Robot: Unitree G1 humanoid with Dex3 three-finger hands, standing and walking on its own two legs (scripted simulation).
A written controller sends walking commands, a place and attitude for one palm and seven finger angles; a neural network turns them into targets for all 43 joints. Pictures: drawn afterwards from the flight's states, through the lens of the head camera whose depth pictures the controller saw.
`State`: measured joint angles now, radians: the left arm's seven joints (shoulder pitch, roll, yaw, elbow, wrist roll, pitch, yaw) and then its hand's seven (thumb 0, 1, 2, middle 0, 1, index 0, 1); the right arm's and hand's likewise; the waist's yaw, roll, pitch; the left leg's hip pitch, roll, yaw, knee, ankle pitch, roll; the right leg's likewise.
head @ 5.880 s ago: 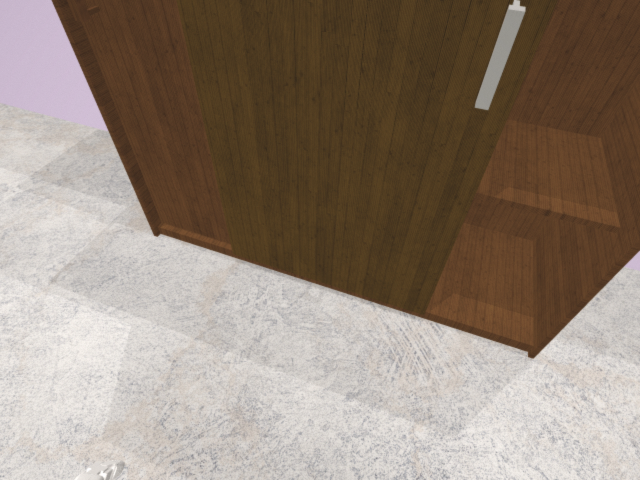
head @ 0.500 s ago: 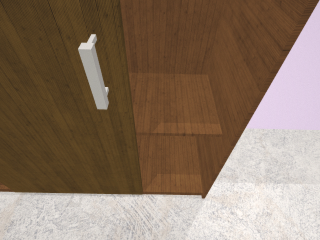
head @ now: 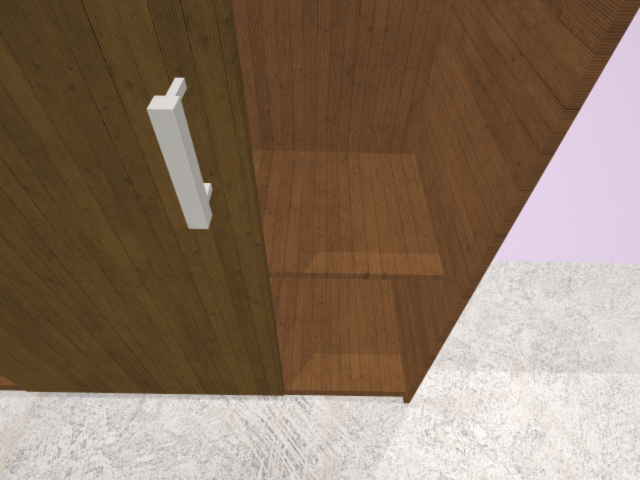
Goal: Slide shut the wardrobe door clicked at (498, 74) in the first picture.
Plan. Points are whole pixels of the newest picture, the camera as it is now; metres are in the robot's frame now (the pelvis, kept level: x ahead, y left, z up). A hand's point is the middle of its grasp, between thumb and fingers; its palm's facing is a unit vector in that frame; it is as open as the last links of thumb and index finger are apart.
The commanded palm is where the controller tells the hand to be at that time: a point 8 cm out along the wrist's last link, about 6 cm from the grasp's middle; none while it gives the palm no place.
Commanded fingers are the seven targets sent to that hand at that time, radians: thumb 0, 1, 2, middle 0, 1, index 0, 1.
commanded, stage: look again from close up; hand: left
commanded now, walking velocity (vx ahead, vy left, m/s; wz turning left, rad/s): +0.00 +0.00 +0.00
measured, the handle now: (189, 157) +0.42 +0.19 +0.19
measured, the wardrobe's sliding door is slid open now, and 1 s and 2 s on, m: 0.37 0.37 0.37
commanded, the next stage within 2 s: raise the hand with hooked fingers in 0.58 s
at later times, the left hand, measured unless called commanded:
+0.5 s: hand out of the picture -0.03 +0.17 -0.18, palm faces +0.06 -0.98 -0.20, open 7.4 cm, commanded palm none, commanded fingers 0.00 0.90 0.90 -0.20 -0.30 -0.20 -0.30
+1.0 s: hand (188, 423) +0.17 +0.16 +0.03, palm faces -0.02 -1.00 -0.02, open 8.0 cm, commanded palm +0.11 +0.23 -0.01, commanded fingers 0.00 0.50 0.73 -0.23 -0.56 -0.23 -0.56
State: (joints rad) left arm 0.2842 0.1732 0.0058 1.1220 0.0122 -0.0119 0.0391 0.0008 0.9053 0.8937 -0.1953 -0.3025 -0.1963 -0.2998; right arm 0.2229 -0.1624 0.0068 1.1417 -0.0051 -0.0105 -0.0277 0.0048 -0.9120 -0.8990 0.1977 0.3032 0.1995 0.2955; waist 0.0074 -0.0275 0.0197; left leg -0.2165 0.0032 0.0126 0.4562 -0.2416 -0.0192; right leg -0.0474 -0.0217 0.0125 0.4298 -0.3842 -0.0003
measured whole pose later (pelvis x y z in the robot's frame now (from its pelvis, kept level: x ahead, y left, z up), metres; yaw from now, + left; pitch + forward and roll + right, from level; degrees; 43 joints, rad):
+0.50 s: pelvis +0.00 -0.01 +0.00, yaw +0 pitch -1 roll +1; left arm 0.33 0.16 0.00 1.14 0.01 -0.01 0.04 0.00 0.91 0.89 -0.20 -0.30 -0.20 -0.30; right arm 0.24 -0.16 0.01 1.15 0.00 -0.01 -0.03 0.01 -0.92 -0.90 0.20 0.30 0.20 0.30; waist 0.01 -0.03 0.01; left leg -0.20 0.01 0.00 0.44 -0.23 -0.03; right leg -0.02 -0.01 0.00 0.41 -0.37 -0.01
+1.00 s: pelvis -0.06 -0.01 -0.05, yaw +0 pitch +7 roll +1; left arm 0.29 0.17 0.14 0.08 -0.26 -0.42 -0.25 0.01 0.75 0.81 -0.20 -0.42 -0.20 -0.42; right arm 0.16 -0.24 -0.05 0.64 0.02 -0.25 -0.02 0.01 -0.91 -0.90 0.20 0.30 0.20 0.30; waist -0.02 0.01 -0.14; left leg -0.66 0.03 0.01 0.85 -0.32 -0.04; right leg -0.52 -0.01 -0.02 0.92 -0.52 -0.02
